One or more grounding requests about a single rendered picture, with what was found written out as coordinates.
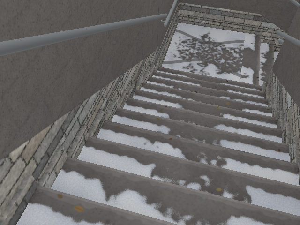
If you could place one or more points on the stairs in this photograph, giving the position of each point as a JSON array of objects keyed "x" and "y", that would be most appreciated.
[
  {"x": 187, "y": 149},
  {"x": 268, "y": 57}
]

